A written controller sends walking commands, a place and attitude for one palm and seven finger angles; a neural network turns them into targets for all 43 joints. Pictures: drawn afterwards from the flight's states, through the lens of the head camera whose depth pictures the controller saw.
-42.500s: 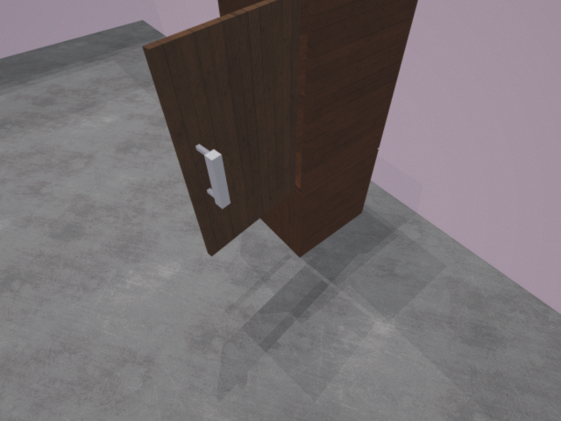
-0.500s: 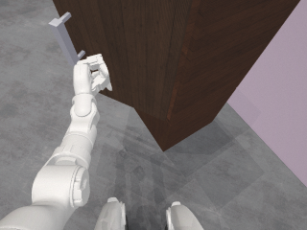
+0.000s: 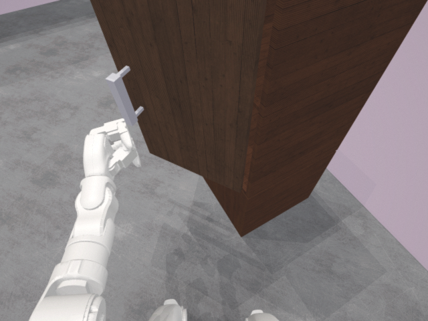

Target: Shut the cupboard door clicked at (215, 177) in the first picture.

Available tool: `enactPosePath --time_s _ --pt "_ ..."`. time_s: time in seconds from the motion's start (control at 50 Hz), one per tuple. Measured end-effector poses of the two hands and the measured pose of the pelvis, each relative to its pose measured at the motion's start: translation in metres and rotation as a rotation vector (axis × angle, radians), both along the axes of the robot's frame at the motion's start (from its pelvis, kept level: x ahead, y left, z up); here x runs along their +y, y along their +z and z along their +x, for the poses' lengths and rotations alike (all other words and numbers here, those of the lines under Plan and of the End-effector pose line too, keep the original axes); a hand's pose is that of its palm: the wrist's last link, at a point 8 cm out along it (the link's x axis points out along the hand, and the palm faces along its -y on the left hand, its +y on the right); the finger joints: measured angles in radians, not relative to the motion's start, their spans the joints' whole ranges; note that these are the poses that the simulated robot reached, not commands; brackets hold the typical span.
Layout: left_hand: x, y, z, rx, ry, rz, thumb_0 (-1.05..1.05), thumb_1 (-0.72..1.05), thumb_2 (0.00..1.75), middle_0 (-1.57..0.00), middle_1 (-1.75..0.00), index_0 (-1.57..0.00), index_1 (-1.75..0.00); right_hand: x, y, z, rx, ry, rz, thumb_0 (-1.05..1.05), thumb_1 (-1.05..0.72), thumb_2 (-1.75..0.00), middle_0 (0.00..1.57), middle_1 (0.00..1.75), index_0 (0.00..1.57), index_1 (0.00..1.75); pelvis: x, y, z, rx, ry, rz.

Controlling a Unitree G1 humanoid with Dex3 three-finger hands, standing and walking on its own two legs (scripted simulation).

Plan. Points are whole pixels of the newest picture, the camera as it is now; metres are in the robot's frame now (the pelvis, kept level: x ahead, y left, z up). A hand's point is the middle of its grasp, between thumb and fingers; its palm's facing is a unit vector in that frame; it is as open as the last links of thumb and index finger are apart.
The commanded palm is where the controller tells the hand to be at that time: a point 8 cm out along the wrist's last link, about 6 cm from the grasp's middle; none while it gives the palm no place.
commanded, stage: draw the hand back to the body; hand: left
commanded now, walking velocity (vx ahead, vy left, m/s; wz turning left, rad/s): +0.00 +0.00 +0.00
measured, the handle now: (128, 96) +0.64 +0.21 +0.02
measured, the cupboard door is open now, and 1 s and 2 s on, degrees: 33 33 33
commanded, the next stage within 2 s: step back with the hand held close in 1.22 s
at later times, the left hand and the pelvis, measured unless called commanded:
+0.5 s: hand (39, 197) +0.28 +0.23 +0.16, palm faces +0.26 -0.93 -0.27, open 3.7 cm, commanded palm +0.23 +0.27 +0.18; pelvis +0.02 +0.02 +0.06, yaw +1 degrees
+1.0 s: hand out of the picture +0.20 +0.29 +0.22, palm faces +0.50 -0.75 -0.43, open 7.1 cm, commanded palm +0.15 +0.32 +0.23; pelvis +0.02 +0.02 +0.06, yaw +1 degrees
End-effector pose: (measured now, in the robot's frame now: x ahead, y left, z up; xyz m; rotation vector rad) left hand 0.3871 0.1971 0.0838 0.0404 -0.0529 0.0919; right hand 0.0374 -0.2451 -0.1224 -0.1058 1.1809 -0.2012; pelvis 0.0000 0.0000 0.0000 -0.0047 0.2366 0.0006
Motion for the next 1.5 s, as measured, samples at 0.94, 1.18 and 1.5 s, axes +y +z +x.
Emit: enactPosePath --time_s 0.94,1.18,1.5 --pt "0.13 0.159 -0.232 -0.032 0.441 0.464 0.01 0.89 0.9 -0.32 -0.43 -0.32 -0.42 0.049 0.093 0.161 -0.465 0.206 -0.01 0.01 -0.91 -0.9 0.2 0.3 0.2 0.3 0.017 0.059 0.023 -0.311 0.022 0.01" --pt "0.114 0.146 -0.22 -0.039 0.392 0.408 0.01 0.89 0.9 -0.22 -0.32 -0.22 -0.31 0.034 0.104 0.167 -0.516 0.188 -0.051 0.01 -0.91 -0.9 0.2 0.3 0.2 0.3 0.011 0.059 0.023 -0.316 0.016 0.011" --pt "0.125 0.151 -0.213 -0.047 0.361 0.482 0.01 0.89 0.9 -0.21 -0.31 -0.21 -0.3 0.035 0.098 0.167 -0.452 0.155 -0.059 0.01 -0.91 -0.9 0.2 0.3 0.2 0.3 0.019 0.057 0.023 -0.252 0.017 -0.007"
